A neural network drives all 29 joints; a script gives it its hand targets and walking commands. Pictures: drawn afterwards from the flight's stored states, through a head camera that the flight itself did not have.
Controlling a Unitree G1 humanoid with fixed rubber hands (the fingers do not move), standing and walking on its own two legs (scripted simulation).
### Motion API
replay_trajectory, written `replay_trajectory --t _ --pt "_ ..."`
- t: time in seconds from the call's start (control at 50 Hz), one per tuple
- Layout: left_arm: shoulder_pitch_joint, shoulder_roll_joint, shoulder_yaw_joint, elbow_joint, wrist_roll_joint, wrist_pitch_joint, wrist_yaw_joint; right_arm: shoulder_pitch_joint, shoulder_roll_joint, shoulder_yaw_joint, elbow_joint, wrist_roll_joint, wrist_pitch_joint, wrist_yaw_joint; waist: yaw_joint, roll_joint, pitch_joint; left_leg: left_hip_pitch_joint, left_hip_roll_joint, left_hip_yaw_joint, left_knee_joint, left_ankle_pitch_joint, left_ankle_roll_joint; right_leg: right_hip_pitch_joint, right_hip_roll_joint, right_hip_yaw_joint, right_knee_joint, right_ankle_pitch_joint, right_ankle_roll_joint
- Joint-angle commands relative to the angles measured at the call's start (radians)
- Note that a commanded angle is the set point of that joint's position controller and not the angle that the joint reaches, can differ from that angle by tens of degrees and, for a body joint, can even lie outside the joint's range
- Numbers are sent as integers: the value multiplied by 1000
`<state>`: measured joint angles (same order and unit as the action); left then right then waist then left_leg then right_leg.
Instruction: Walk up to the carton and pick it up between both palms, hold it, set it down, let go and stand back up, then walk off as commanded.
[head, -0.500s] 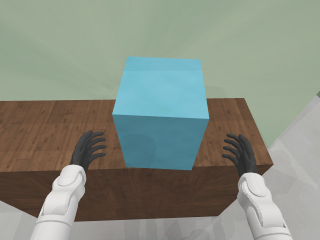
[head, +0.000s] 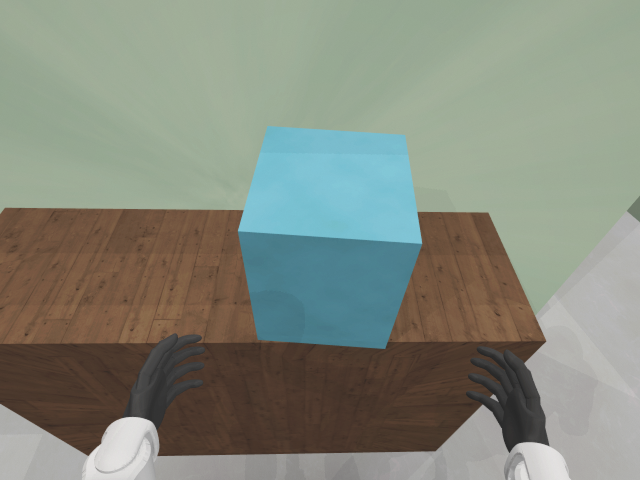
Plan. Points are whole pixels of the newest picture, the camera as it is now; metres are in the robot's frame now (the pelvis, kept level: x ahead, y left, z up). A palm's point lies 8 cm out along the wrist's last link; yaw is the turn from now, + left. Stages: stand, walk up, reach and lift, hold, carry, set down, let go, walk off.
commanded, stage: set down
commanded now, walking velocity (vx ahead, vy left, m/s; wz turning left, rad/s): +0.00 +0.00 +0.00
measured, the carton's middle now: (328, 241) +0.42 +0.03 +0.04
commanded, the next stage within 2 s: let go in 1.42 s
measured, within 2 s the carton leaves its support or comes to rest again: neither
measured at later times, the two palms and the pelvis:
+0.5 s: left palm (156, 403) +0.18 +0.22 +0.01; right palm (518, 424) +0.18 -0.19 +0.01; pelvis +0.01 +0.00 +0.00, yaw +0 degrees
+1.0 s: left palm (159, 414) +0.18 +0.23 -0.03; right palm (495, 419) +0.20 -0.19 -0.04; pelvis +0.04 +0.00 +0.00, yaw +1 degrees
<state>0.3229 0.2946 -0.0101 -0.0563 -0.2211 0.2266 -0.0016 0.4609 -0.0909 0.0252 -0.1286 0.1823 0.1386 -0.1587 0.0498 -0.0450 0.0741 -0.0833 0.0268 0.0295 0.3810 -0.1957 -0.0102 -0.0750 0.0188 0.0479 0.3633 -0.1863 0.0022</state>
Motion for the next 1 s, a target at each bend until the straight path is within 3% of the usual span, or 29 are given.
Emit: replay_trajectory --t 0.0,0.04,0.06,0.08,0.1,0.12,0.14,0.2,0.3,0.4,0.5,0.58,0.6,0.62,0.64,0.66,0.74,0.76,0.84,0.86,0.9,0.94,0.96,0.98 --pt "-272 182 45 -286 -60 -158 48 -221 -22 19 -325 -21 -70 46 19 139 -123 -140 -22 17 -100 -68 6 -63 -28 16 -74 -146 -46" --pt "-277 187 20 -275 -92 -169 45 -206 -14 -11 -307 -32 -65 40 -12 120 -149 -143 -12 8 -105 -106 12 -49 -33 21 -68 -145 -42" --pt "-200 166 14 -256 -77 -166 46 -139 -27 -8 -248 -26 -60 47 -15 147 -136 -123 -6 4 -108 -85 0 -46 -30 14 -66 -116 -44" --pt "-198 185 17 -293 -84 -164 41 -126 -24 -19 -258 -22 -60 42 -23 151 -169 -109 -5 5 -104 -66 -1 -36 -28 15 -61 -80 -40" --pt "-235 171 4 -264 -85 -151 32 -168 -38 -32 -220 -33 -49 37 -39 151 -159 -128 5 1 -109 -83 -2 -41 -22 11 -52 -83 -39" --pt "-306 201 12 -295 -105 -155 29 -236 -36 -52 -254 -33 -50 31 -49 138 -189 -156 5 8 -103 -96 5 -29 -24 14 -43 -81 -35" --pt "-208 172 16 -249 -81 -143 28 -154 -45 -41 -189 -39 -37 34 -53 137 -142 -143 10 1 -114 -89 3 -23 -20 11 -46 -73 -33" --pt "-200 147 16 -233 -68 -114 11 -183 -62 -65 -176 -39 -34 27 -59 124 -146 -173 28 -12 -132 -94 9 47 -2 0 -30 -38 -27" --pt "-76 112 58 -199 -4 -66 0 -119 -75 -66 -171 -38 -40 30 -23 46 -75 -65 4 0 -118 90 -14 32 4 -6 -86 21 -20" --pt "-20 90 84 -191 44 -71 8 -64 -80 -33 -179 -43 -64 47 20 39 -15 -9 -13 13 -120 171 -18 6 5 -9 -123 33 -14" --pt "-44 121 68 -167 46 -117 7 -49 -56 -19 -157 -62 -106 56 16 83 -7 10 -29 24 -110 163 -17 -39 -18 -5 -142 20 -11" --pt "-39 144 54 -204 10 -177 18 -28 -40 -25 -168 -59 -162 62 16 105 -93 17 -22 24 -87 215 -19 -20 -22 -7 -113 100 -4" --pt "-41 138 52 -119 24 -174 10 -22 -31 -16 -77 -76 -161 63 6 126 -87 6 -26 26 -78 208 -24 -24 -23 -1 -112 97 -3" --pt "-36 138 50 -158 21 -190 18 -27 -41 -23 -97 -67 -181 69 3 125 -116 24 -20 21 -73 233 -24 -23 -20 -6 -103 122 -7" --pt "-42 142 51 -93 30 -184 9 -35 -33 -15 -34 -81 -178 69 -1 140 -106 7 -18 21 -70 218 -26 -22 -24 -2 -102 109 -7" --pt "-32 156 53 -171 13 -208 13 -30 -37 -31 -105 -71 -212 66 6 112 -162 24 -22 23 -65 249 -22 -4 -21 -10 -97 155 -2" --pt "25 128 41 -144 20 -224 7 -20 -60 -46 17 -66 -255 66 -21 118 -197 67 -14 13 -38 378 -43 21 1 -18 -85 254 -3" --pt "38 111 42 -80 42 -213 1 -18 -66 -44 84 -83 -256 67 -33 110 -165 78 -17 14 -36 386 -48 6 4 -22 -90 255 -3" --pt "60 90 43 -30 76 -200 -11 -44 -90 -53 172 -89 -284 75 -29 85 -139 118 -19 15 -35 418 -56 -4 14 -34 -109 261 -4" --pt "72 88 40 -76 70 -209 -7 -50 -96 -58 151 -79 -297 76 -24 85 -158 141 -18 16 -26 469 -58 5 15 -36 -107 314 -3" --pt "58 78 41 20 92 -190 -15 -75 -102 -67 229 -99 -296 80 -34 72 -109 128 -21 21 -31 442 -65 -1 17 -41 -120 289 -4" --pt "47 83 50 61 100 -187 -19 -90 -104 -55 249 -109 -303 84 -20 47 -91 128 -29 29 -31 429 -54 -5 12 -33 -125 296 1" --pt "42 84 52 -2 107 -195 -6 -106 -121 -63 221 -100 -313 92 -8 71 -119 134 -23 24 -35 449 -62 7 14 -43 -114 305 -3" --pt "45 80 51 20 108 -197 -4 -105 -120 -68 252 -98 -314 97 -7 68 -104 131 -21 22 -36 448 -61 2 15 -41 -115 293 -3"
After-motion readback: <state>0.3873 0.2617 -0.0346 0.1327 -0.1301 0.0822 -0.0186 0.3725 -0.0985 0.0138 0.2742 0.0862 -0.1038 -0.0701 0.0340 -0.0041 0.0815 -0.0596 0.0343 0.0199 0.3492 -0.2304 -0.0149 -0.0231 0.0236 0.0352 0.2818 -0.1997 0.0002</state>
